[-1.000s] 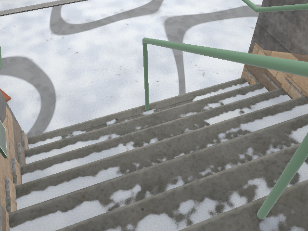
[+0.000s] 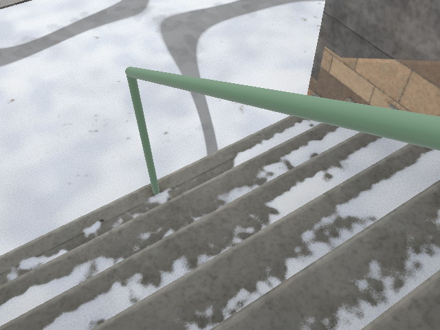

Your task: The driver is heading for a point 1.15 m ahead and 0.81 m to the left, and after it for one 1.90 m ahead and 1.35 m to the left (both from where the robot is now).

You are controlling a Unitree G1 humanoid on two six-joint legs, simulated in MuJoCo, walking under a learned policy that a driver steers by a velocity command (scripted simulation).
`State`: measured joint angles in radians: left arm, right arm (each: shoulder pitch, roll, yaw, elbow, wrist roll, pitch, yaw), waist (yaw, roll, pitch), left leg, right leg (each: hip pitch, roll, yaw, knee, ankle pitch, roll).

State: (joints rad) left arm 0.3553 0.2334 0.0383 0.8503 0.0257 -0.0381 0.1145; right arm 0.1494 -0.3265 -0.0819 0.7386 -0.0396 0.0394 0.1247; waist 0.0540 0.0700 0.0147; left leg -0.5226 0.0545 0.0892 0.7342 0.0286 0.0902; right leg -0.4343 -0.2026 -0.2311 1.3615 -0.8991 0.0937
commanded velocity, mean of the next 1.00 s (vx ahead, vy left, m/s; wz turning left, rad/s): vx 0.21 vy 0.03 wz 0.92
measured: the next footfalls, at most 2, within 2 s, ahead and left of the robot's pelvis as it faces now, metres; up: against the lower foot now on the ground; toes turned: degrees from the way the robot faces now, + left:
left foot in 0.06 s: +0.13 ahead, +0.10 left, -0.16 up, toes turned +7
right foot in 0.48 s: +0.41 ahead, +0.10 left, -0.33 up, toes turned +32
